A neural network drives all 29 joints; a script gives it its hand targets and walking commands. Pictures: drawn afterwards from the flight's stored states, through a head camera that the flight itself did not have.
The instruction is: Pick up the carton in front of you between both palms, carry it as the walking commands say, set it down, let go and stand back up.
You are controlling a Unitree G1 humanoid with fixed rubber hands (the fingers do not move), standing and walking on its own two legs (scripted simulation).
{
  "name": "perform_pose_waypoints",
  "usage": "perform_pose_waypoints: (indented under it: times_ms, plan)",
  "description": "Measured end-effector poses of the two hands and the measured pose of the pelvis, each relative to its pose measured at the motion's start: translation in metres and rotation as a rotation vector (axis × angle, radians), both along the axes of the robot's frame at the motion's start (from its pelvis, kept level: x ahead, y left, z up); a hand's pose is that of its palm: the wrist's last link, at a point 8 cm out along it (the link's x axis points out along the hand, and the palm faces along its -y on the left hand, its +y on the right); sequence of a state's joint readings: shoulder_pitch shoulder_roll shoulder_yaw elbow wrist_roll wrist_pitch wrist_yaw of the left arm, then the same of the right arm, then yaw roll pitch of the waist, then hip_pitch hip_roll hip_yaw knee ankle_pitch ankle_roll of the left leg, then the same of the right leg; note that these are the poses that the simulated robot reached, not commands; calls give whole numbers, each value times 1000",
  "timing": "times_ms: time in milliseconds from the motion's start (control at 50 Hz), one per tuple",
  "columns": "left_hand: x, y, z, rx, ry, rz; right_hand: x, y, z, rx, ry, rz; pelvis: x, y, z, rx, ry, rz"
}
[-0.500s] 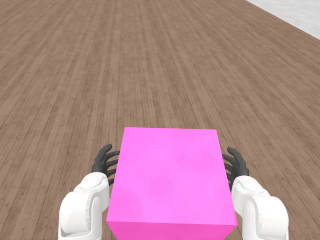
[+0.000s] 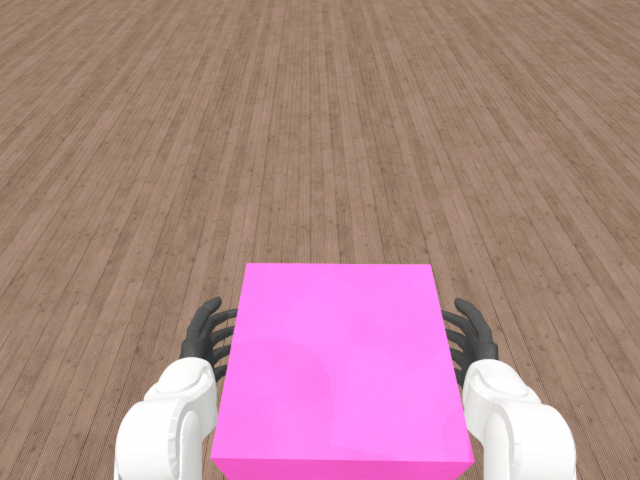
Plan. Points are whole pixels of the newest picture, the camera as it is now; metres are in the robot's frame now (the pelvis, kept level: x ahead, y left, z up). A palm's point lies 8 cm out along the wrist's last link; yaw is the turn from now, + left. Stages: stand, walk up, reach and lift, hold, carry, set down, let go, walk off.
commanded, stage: carry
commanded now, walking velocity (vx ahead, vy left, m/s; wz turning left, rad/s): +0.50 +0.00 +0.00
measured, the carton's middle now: (336, 393) +0.23 +0.01 +0.01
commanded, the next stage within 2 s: none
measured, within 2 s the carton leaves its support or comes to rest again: neither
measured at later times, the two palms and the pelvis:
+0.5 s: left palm (233, 162) +0.59 +0.19 +0.08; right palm (411, 166) +0.56 -0.11 +0.09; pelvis +0.34 +0.05 +0.00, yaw -3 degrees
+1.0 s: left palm (263, 104) +0.80 +0.17 +0.08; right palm (409, 105) +0.80 -0.13 +0.08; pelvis +0.56 +0.02 -0.01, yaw +0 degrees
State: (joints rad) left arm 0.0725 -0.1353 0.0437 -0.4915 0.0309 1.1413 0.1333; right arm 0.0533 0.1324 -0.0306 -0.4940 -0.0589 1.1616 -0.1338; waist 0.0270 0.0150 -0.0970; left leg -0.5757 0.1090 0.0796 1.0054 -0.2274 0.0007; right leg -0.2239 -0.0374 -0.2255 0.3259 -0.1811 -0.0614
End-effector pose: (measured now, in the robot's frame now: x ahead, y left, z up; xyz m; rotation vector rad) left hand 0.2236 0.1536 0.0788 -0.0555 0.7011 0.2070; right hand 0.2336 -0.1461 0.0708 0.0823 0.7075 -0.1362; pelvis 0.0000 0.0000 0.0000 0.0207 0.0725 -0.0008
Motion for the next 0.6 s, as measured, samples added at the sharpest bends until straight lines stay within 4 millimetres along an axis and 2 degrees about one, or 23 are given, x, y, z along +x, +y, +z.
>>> perform_pose_waypoints:
  times_ms: [80, 160, 220, 300, 360, 440, 520, 600]
  plan:
    - [55, -1, 12, -6, -50, -18, 50, -1, 13, -5, -50, -19, 55, 3, 2, 2, -1, -8]
    - [118, 4, 18, -11, -101, -44, 105, 4, 21, -12, -101, -44, 115, 13, -5, -7, -7, -13]
    - [170, 14, 12, -23, -123, -58, 153, 14, 19, -27, -123, -55, 166, 24, -16, -18, -13, -24]
    - [242, 29, -9, -49, -110, -75, 219, 29, 6, -60, -110, -67, 230, 41, -34, -2, -28, -44]
    - [282, 33, -13, -49, -34, -95, 254, 33, 1, -60, -33, -87, 262, 50, -24, -19, -20, -57]
    - [330, 34, -5, -56, -8, -118, 295, 35, 11, -62, -7, -112, 306, 56, -6, -42, -10, -57]
    - [376, 35, 7, -63, -41, -108, 344, 35, 26, -68, -39, -105, 352, 54, 3, -57, -6, -45]
    - [419, 34, 15, -57, -80, -78, 396, 34, 33, -62, -79, -74, 399, 45, 2, -51, -10, -39]
